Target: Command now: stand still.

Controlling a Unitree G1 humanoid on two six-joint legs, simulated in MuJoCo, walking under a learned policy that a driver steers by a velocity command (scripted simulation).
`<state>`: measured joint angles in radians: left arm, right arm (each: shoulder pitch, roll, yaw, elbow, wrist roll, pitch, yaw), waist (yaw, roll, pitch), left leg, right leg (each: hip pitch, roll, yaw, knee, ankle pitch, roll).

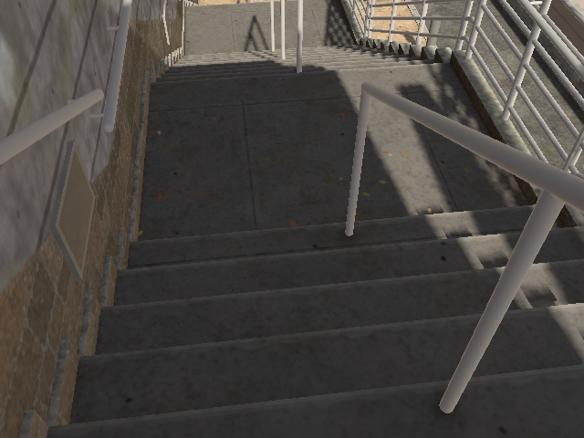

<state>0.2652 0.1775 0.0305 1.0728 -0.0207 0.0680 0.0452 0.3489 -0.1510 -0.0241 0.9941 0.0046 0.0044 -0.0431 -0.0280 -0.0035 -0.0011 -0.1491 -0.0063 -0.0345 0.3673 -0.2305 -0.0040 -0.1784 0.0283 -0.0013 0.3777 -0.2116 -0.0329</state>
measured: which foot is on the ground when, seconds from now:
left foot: down 0.00-0.90, up 0.92-1.00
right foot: down 0.00-1.00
